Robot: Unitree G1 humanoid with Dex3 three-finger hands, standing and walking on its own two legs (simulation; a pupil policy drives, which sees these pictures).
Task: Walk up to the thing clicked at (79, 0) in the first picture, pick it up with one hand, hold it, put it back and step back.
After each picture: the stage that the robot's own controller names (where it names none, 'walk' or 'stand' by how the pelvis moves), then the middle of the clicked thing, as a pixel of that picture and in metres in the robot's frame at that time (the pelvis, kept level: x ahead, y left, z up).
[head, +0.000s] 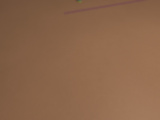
stand; out of the picture +2.37 -0.04 -0.72
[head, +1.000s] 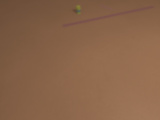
walk; (78, 9) +2.22 +0.15 -0.72
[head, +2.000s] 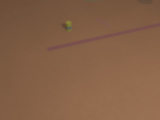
walk; (68, 26) +1.58 +0.22 -0.71
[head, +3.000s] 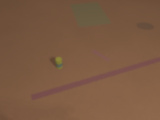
walk; (58, 63) +1.03 +0.20 -0.69
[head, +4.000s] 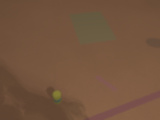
walk; (57, 97) +0.63 +0.15 -0.71
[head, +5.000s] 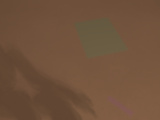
walk; out of the picture +0.38 +0.13 -0.69
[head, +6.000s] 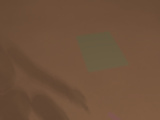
stand; out of the picture +0.32 +0.12 -0.72
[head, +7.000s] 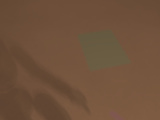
stand; out of the picture +0.32 +0.12 -0.73
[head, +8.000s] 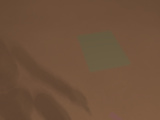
stand; out of the picture +0.31 +0.12 -0.73
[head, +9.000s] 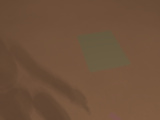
stand; out of the picture +0.31 +0.12 -0.73
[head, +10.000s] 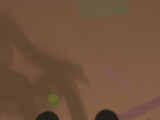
go down; (53, 100) +0.36 +0.12 -0.54
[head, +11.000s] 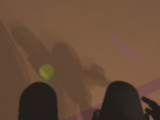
go down; (47, 73) +0.41 +0.14 -0.32
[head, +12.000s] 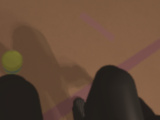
close in; (12, 63) +0.40 +0.17 -0.24
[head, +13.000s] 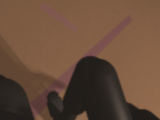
close; out of the picture +0.41 +0.20 -0.22
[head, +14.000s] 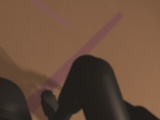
close; out of the picture +0.40 +0.19 -0.22
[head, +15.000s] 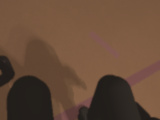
lift; (32, 94) +0.31 +0.14 -0.30
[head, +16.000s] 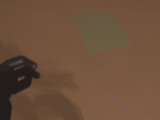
stand; out of the picture +0.25 +0.09 -0.65
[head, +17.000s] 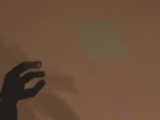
go down; out of the picture +0.24 +0.10 -0.71
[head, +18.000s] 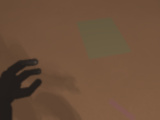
stand; out of the picture +0.25 +0.08 -0.70
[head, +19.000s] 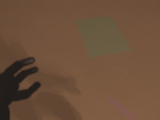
stand; out of the picture +0.25 +0.05 -0.69
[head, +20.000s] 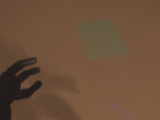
stand; out of the picture +0.25 +0.02 -0.70
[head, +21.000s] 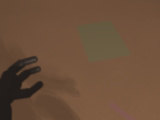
stand; out of the picture +0.25 -0.02 -0.70
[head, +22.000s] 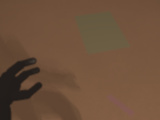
stand; out of the picture +0.26 -0.06 -0.68
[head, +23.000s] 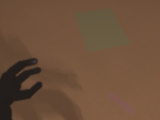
stand; out of the picture +0.27 -0.11 -0.67
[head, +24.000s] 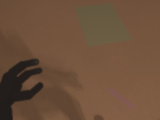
stand; out of the picture +0.29 -0.17 -0.66
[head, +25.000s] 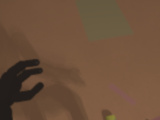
stand; out of the picture +0.29 -0.22 -0.63
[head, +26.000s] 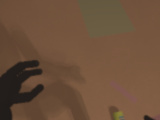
stand; out of the picture +0.30 -0.27 -0.62
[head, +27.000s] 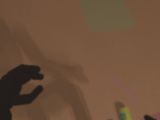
hold; (126, 117) +0.31 -0.31 -0.60
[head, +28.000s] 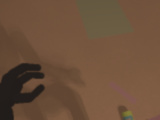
hold; out of the picture +0.31 -0.34 -0.63
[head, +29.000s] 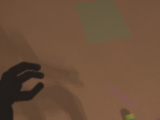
hold; out of the picture +0.30 -0.36 -0.65
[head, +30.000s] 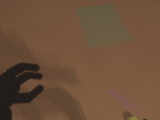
hold; out of the picture +0.30 -0.38 -0.65
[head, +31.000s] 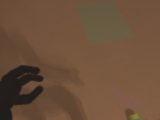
hold; out of the picture +0.31 -0.39 -0.65
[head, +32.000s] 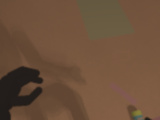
hold; out of the picture +0.31 -0.40 -0.63
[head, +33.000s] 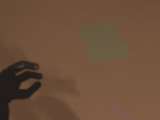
hold; out of the picture +0.29 -0.42 -0.70
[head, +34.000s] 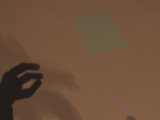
stand; out of the picture +0.31 -0.42 -0.69
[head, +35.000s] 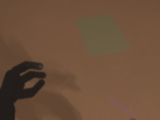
close; out of the picture +0.30 -0.43 -0.69
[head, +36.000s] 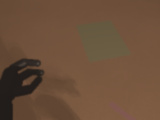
close; out of the picture +0.30 -0.44 -0.70
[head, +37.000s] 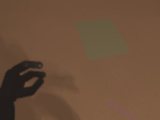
close; out of the picture +0.31 -0.44 -0.70
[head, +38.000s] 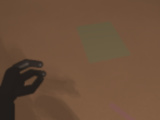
close; out of the picture +0.31 -0.45 -0.70
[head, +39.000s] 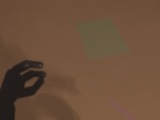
close; out of the picture +0.31 -0.46 -0.70
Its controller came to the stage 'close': yes
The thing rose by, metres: 0.01
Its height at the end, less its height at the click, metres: -0.02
